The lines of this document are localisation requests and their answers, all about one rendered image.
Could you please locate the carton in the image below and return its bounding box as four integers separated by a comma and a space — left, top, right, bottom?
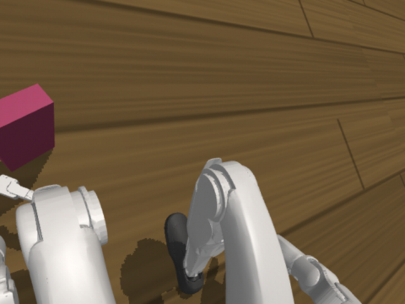
0, 84, 55, 172

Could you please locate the left robot hand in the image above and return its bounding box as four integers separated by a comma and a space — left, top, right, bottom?
0, 175, 34, 202

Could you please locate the right robot hand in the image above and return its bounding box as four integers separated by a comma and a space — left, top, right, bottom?
277, 234, 305, 275

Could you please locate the right robot arm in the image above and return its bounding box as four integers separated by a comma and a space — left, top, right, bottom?
291, 255, 362, 304

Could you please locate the right robot foot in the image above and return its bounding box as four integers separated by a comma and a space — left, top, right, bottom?
165, 213, 204, 295

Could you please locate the left robot arm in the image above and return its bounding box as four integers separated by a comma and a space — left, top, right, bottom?
0, 236, 19, 304

